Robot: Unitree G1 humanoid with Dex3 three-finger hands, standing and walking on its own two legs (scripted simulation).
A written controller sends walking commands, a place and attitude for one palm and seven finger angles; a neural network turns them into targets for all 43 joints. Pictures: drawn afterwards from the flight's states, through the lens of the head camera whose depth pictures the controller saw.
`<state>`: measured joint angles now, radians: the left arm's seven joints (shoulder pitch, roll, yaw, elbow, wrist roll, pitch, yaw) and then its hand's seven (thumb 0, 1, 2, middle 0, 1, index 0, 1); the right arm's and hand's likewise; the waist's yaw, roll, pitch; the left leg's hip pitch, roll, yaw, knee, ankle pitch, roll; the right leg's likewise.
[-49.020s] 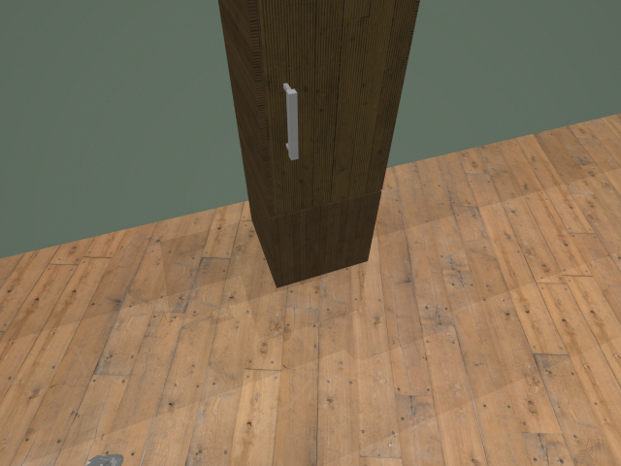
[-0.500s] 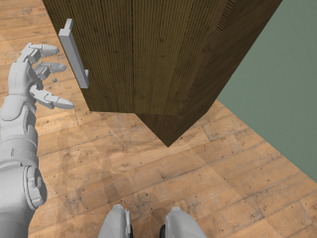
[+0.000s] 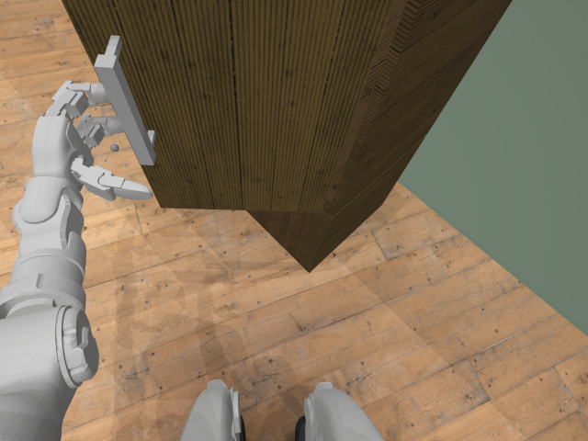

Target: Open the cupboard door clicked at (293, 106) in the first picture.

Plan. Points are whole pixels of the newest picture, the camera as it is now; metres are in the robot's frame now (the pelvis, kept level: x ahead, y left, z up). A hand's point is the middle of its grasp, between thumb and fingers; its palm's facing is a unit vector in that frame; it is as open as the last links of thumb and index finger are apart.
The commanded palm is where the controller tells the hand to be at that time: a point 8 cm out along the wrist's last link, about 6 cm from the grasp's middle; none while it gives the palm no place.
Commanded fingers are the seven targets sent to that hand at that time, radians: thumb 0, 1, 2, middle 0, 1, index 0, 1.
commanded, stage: slide the fingers in behind the handle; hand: left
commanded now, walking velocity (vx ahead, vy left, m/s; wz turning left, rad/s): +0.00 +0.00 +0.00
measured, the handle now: (133, 107) +0.55 +0.19 +0.07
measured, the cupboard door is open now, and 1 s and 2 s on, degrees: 47 47 51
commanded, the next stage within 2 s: close the thumb around the handle in 0.82 s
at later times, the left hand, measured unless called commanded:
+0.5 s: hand (129, 149) +0.48 +0.19 +0.06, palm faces +0.02 -1.00 -0.01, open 14.2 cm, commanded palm +0.46 +0.22 +0.06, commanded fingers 0.00 -0.50 0.30 -0.30 -1.20 -0.30 -1.20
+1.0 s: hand (142, 148) +0.49 +0.18 +0.06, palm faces +0.00 -1.00 -0.01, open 13.9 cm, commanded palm +0.46 +0.22 +0.06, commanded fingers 0.00 -0.22 0.42 -0.32 -1.23 -0.32 -1.23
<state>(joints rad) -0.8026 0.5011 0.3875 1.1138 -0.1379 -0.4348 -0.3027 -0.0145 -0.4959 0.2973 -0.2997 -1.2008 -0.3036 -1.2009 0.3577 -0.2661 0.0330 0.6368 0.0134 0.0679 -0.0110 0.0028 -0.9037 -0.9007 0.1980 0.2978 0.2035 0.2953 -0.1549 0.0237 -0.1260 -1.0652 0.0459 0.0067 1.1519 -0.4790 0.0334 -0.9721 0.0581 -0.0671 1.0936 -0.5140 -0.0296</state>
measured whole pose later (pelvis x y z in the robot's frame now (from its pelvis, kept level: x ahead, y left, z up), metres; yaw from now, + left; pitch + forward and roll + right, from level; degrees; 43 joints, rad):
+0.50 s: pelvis +0.00 +0.00 +0.00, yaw +0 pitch +22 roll -3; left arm -0.78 0.42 0.32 1.08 -0.14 -0.45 -0.21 -0.01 -0.50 0.30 -0.26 -1.19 -0.26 -1.19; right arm 0.35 -0.25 0.02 0.64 0.00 0.07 0.01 0.00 -0.90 -0.90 0.20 0.30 0.20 0.30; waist -0.14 0.03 -0.14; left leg -1.04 0.04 0.01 1.14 -0.48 0.04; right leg -0.95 0.05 -0.07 1.08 -0.52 -0.03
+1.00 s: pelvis +0.00 +0.00 +0.00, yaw +0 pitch +22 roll -3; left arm -0.79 0.40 0.32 1.10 -0.12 -0.46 -0.21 -0.01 -0.48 0.30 -0.29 -1.20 -0.29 -1.20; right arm 0.34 -0.26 0.02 0.64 0.00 0.07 0.01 0.00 -0.90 -0.90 0.20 0.30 0.20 0.30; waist -0.14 0.03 -0.14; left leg -1.05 0.04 0.01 1.14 -0.48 0.04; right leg -0.96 0.05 -0.06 1.09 -0.52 -0.03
